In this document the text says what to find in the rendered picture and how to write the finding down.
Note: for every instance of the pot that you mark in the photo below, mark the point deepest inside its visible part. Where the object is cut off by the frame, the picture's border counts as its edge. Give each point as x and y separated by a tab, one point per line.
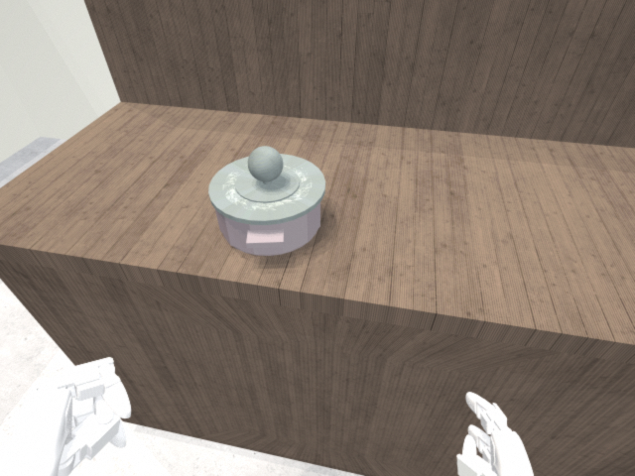
269	240

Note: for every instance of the knob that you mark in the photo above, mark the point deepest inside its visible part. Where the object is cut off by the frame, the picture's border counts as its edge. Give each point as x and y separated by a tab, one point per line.
265	163

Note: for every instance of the right robot hand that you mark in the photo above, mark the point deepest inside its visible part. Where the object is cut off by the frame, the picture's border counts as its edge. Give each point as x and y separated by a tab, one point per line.
503	452

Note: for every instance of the lid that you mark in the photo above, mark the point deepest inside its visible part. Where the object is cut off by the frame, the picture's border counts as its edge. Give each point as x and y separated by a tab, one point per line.
237	195

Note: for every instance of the table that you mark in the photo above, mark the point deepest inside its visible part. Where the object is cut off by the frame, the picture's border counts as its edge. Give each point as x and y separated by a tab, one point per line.
477	231

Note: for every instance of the left robot hand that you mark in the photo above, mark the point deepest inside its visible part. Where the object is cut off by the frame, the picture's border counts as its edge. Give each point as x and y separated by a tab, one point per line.
49	412

